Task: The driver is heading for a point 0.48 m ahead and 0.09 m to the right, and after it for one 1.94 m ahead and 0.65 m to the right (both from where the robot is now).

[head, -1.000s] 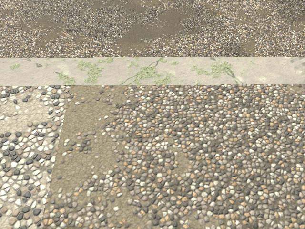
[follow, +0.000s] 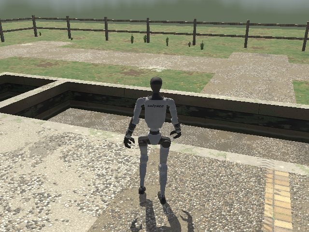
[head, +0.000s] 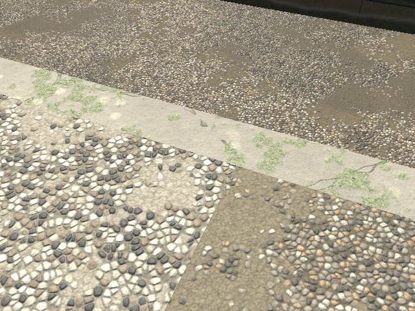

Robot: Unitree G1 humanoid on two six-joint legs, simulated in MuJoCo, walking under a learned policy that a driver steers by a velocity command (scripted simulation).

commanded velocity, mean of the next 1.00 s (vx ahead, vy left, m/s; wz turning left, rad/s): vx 0.98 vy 0.00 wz -0.68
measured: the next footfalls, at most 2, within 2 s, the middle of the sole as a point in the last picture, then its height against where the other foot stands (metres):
left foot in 0.22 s outside the picture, level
right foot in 0.66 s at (329, 266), level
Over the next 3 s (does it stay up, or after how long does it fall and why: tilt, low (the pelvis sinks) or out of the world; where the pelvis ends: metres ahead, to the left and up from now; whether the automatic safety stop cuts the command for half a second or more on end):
stays up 0.93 -0.50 -0.01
